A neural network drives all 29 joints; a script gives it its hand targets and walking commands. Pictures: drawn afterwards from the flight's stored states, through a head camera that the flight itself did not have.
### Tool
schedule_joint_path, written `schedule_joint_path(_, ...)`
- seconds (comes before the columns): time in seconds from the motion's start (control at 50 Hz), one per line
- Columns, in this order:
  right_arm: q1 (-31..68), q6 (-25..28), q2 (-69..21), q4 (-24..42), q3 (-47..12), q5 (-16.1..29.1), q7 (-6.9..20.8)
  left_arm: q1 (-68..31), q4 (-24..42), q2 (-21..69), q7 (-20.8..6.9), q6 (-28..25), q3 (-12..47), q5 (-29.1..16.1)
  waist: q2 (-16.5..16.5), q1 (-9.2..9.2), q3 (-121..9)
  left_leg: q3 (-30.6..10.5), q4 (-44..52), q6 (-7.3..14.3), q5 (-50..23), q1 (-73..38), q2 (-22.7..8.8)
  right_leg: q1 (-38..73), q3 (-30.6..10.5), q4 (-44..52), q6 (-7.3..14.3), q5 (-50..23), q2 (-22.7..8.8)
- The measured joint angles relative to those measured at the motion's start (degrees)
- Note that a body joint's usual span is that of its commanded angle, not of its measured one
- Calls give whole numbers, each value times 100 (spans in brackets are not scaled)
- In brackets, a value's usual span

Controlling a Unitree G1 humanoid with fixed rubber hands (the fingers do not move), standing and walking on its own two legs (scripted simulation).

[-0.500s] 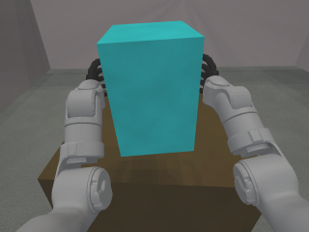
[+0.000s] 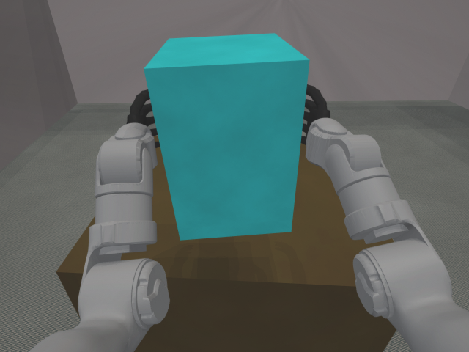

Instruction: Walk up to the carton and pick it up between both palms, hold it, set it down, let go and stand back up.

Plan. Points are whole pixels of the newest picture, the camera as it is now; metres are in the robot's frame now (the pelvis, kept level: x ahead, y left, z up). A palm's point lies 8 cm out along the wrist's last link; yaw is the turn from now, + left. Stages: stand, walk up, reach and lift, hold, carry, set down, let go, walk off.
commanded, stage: hold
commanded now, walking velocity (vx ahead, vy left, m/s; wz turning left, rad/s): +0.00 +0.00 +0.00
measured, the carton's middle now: (228, 133) +0.40 +0.01 +0.27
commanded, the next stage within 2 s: none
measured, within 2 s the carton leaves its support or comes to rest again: neither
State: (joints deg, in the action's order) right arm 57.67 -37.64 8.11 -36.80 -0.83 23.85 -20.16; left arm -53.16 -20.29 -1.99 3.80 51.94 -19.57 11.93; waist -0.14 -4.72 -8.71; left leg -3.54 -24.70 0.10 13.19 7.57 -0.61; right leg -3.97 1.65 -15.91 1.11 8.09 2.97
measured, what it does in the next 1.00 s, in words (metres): stands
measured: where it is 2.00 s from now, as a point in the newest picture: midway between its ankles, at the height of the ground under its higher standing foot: outside the picture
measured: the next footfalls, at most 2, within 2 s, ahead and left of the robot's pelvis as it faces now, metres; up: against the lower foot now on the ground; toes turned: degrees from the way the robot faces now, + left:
none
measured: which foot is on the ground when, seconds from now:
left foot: down 0.00-1.00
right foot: down 0.00-1.00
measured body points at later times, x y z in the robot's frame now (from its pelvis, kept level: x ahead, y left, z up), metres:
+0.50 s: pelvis +0.00 +0.00 +0.00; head -0.09 +0.02 +0.44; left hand +0.38 +0.14 +0.30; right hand +0.38 -0.14 +0.30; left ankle +0.01 +0.11 -0.75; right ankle +0.01 -0.11 -0.75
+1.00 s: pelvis +0.00 +0.00 +0.00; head -0.08 +0.02 +0.44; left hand +0.39 +0.15 +0.29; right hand +0.39 -0.14 +0.30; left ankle +0.01 +0.11 -0.75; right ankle +0.01 -0.11 -0.75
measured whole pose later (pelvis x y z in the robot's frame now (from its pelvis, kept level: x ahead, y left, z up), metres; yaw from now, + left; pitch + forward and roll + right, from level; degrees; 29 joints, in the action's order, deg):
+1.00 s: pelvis +0.00 +0.00 +0.00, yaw +0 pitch -3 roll -2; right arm 60.1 -36.4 8.8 -40.8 -0.7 23.6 -19.3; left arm -55.4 -24.8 -2.6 4.1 49.7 -19.2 12.0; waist 0.0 -4.9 -9.6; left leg -4.4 -24.5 0.1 12.8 8.8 -0.2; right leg -5.0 1.1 -15.6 1.1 7.8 3.1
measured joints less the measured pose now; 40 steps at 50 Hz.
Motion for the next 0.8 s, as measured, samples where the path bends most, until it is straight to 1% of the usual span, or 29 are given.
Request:
schedule_joint_path(0.1, 58, 10, 2, -55, 57, -4, 21, -33, -24, -16, 9, -6, 36, 6, -11, -1, -43, 19, -5, 7, 1, 20, 6, -39, -35, -30, -6, 5, -2)
schedule_joint_path(0.24, 193, 32, 39, -328, 49, -20, 74, -184, -311, 8, 4, -72, -74, 81, 3, 30, -72, 47, 67, 8, -43, -11, 11, -44, -83, -16, -5, -18, -3)
schedule_joint_path(0.3, 223, 58, 28, -356, 40, -44, 83, -191, -306, -23, 0, -82, -57, 66, -1, 6, -32, 23, 54, 1, -47, -17, 9, -20, -69, -3, -1, -31, 3)
schedule_joint_path(0.44, 199, 85, 20, -385, 50, -95, 90, -233, -470, -54, 2, -176, -35, 33, -18, 32, -106, 5, 60, -2, -66, 45, 18, -93, -70, -27, 3, -28, 2)
schedule_joint_path(0.52, 178, 100, 46, -335, 4, -43, 84, -229, -406, -63, 6, -149, 9, 37, -46, 29, -72, -19, 43, -5, -63, 28, 14, -44, -59, 12, 4, -49, 11)
schedule_joint_path(0.74, 307, 89, -25, -605, 180, -168, 98, -465, -848, -115, -13, -232, -118, 56, 17, 24, -101, -37, 71, -4, -104, 112, 36, -152, -69, -22, 4, -51, 0)
schedule_joint_path(0.8, 314, 111, 11, -571, 116, -141, 99, -442, -803, -136, -7, -260, -49, 21, 14, 21, -116, -53, 55, -6, -98, 159, 34, -177, -62, 0, 6, -60, 6)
